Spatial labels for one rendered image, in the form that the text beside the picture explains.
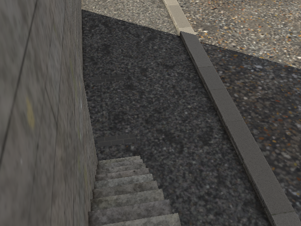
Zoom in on stairs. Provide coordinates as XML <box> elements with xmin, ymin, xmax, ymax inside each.
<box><xmin>87</xmin><ymin>155</ymin><xmax>182</xmax><ymax>226</ymax></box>

